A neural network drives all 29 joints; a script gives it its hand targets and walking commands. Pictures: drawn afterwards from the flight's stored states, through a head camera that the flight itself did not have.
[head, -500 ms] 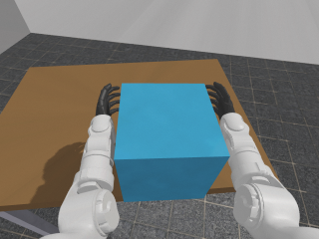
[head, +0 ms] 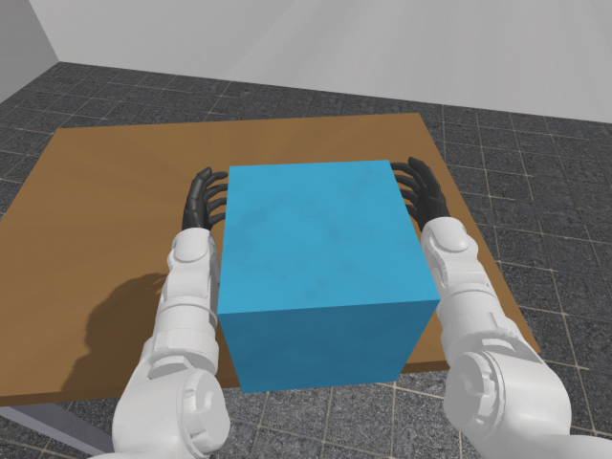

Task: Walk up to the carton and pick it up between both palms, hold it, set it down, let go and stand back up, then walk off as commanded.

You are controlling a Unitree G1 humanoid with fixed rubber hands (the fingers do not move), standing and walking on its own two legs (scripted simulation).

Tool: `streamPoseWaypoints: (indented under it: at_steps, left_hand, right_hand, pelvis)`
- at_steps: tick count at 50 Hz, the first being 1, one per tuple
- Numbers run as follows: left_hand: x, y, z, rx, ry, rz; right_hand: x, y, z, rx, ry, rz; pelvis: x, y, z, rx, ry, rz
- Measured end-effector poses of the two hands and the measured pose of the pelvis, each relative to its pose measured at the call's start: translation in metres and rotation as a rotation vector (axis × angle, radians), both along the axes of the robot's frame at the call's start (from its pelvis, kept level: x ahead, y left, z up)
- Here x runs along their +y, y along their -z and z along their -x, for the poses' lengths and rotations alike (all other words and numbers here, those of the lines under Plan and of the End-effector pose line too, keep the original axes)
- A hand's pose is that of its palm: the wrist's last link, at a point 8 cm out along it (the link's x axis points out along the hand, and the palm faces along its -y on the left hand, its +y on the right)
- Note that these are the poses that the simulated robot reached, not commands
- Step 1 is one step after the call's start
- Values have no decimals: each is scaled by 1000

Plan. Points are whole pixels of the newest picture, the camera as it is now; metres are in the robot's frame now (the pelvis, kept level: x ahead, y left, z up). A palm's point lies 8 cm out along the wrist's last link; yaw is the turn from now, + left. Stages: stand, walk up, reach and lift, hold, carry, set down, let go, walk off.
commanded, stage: set down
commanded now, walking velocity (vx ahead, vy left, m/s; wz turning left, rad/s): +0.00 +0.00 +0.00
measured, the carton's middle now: (315, 277) +0.35 +0.01 +0.04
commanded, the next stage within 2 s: none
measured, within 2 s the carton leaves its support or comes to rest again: neither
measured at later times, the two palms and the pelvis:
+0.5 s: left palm (201, 228) +0.40 +0.16 +0.08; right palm (427, 215) +0.41 -0.15 +0.10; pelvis +0.00 +0.00 +0.00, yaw +0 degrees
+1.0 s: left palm (203, 249) +0.39 +0.16 +0.06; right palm (450, 241) +0.39 -0.19 +0.06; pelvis -0.01 -0.01 +0.00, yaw -1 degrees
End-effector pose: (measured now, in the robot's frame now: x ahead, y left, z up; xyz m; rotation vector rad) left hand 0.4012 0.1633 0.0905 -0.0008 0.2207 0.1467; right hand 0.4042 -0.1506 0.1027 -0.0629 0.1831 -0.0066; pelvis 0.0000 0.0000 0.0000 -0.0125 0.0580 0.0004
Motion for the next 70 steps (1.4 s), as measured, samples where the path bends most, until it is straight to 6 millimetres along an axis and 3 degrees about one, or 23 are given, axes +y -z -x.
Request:
streamPoseWaypoints:
  at_steps: [21,34,40,47,54,62,70]
  left_hand:
    - [-2,7,0,30,-37,-24]
    - [-2,14,-8,53,-24,-17]
    - [-2,15,-7,55,-33,-19]
    - [-2,20,1,48,-28,-25]
    - [6,49,38,89,-40,-16]
    - [15,49,85,40,-82,7]
    - [6,44,109,60,-64,10]
  right_hand:
    - [0,7,-1,17,18,-49]
    - [0,7,-21,61,4,-66]
    - [-5,14,-20,75,-1,-62]
    - [-26,31,-2,90,21,-39]
    - [-50,52,33,110,56,-39]
    - [-66,42,68,35,65,-48]
    - [-69,42,97,61,44,-60]
  pelvis:
    - [1,0,0,0,-1,0]
    - [1,1,5,48,3,5]
    - [-3,1,5,52,6,5]
    - [-8,2,8,47,9,6]
    - [-10,2,18,34,9,5]
    - [-13,2,37,8,10,0]
    - [-17,4,58,-23,9,-7]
